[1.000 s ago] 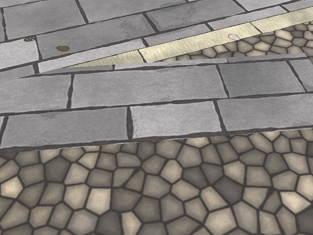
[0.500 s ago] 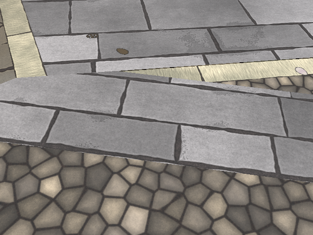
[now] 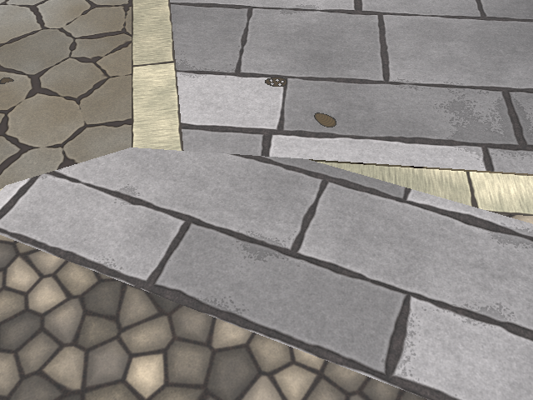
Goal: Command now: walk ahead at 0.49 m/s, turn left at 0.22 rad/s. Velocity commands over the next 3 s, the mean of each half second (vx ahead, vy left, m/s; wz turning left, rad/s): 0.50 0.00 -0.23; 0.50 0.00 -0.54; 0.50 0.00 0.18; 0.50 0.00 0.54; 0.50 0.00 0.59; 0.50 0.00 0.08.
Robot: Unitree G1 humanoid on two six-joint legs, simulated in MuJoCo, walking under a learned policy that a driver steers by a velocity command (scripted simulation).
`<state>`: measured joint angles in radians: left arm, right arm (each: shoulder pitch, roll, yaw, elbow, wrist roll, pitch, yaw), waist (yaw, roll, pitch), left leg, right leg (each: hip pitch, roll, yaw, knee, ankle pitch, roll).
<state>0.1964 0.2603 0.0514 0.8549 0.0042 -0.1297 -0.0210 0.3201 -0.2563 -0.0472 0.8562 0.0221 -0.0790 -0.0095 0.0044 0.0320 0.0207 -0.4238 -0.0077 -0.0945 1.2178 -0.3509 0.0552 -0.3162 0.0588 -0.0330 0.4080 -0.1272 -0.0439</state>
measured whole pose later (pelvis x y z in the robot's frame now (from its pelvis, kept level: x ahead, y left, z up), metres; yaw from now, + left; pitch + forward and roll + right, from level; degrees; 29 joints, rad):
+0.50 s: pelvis +0.26 +0.05 +0.01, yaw -11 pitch +2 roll +1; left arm 0.30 0.30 0.06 0.84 -0.03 -0.06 0.00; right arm 0.23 -0.24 -0.05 0.79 -0.01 -0.11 0.02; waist 0.00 -0.05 0.00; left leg -0.24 -0.01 0.08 0.39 -0.18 0.03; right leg -0.54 -0.06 0.06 1.16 -0.29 -0.03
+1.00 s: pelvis +0.49 -0.08 -0.01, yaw -29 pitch +2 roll +0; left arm 0.22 0.28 0.07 0.69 -0.01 -0.05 -0.04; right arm 0.22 -0.29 -0.05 0.79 0.01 -0.12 0.00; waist -0.01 0.02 0.05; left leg -0.44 0.08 -0.03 1.22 -0.37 0.00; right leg -0.37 0.09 -0.02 0.52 -0.18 -0.11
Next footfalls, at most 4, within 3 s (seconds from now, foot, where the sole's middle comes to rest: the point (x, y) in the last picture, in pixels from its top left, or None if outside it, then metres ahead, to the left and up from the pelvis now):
0.32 left None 0.34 0.15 -0.77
0.86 right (352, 372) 0.54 -0.18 -0.77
1.44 left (327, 245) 0.92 -0.14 -0.77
1.90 right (405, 193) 1.12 -0.40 -0.77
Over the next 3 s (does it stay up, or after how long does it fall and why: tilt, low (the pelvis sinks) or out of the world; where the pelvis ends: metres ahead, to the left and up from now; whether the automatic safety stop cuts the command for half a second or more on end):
stays up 1.58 -0.18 -0.02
